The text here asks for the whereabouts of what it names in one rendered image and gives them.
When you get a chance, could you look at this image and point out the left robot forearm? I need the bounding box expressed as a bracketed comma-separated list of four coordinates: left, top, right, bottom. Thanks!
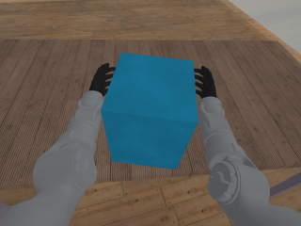
[33, 90, 104, 188]

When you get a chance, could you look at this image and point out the left robot upper arm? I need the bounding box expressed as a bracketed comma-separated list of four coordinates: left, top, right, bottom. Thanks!
[0, 146, 98, 226]

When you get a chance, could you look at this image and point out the carton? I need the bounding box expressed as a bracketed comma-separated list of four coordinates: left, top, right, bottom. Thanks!
[101, 53, 198, 170]

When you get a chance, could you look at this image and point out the right robot hand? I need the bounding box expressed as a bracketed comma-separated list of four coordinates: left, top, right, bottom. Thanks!
[194, 66, 217, 99]

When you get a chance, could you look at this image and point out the left robot hand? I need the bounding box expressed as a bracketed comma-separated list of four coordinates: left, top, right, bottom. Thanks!
[89, 63, 116, 96]

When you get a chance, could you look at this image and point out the right robot upper arm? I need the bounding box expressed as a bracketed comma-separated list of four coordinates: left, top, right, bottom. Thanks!
[207, 160, 301, 226]

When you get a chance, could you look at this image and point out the right robot forearm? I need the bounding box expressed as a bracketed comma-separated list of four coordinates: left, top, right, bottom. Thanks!
[198, 96, 258, 170]

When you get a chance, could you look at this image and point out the table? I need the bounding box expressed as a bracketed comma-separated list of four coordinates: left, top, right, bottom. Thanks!
[0, 39, 301, 218]

